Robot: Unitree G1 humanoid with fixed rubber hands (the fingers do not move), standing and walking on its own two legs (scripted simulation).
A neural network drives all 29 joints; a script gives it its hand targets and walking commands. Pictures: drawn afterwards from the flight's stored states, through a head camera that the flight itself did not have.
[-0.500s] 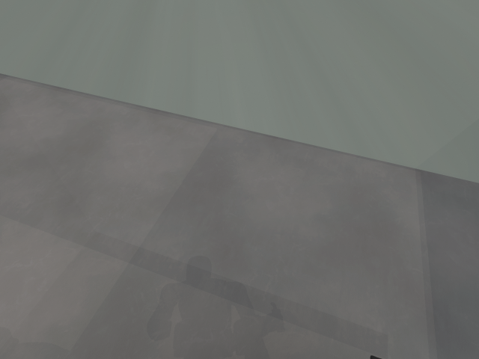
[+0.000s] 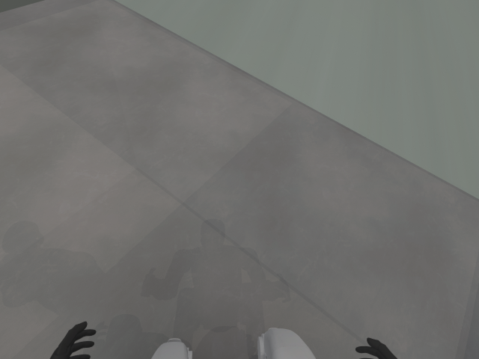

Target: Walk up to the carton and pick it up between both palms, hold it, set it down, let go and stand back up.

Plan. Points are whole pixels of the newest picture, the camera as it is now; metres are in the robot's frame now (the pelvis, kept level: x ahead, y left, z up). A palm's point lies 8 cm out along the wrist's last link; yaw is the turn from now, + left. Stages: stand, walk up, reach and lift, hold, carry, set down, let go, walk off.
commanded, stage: walk up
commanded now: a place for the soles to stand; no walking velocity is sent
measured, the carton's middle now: out of the picture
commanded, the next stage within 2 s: none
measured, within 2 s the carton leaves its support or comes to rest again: neither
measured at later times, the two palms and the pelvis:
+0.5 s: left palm out of the picture -0.12 +0.35 -0.07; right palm out of the picture +0.11 -0.17 -0.10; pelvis -0.08 +0.05 +0.01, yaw +27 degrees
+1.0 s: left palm out of the picture -0.29 +0.41 -0.09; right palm out of the picture +0.08 +0.01 -0.10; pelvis -0.15 +0.17 +0.01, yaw +51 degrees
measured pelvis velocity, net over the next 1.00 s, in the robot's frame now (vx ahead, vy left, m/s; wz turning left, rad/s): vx -0.15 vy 0.17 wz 0.90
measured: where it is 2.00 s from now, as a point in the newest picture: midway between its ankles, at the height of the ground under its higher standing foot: outside the picture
